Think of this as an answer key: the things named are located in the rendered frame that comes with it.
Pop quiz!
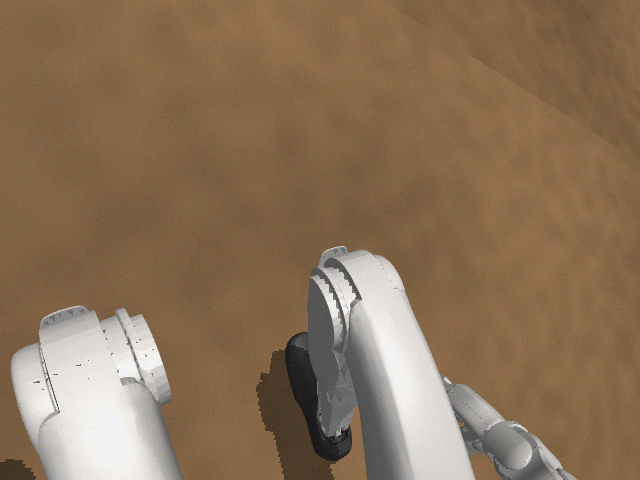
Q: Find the right robot foot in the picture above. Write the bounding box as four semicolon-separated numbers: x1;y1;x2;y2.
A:
285;332;352;461

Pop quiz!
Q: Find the right robot hand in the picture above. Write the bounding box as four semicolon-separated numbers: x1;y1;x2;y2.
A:
440;374;506;458

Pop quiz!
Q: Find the right robot arm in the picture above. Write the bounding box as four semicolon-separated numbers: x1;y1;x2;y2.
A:
482;421;577;480

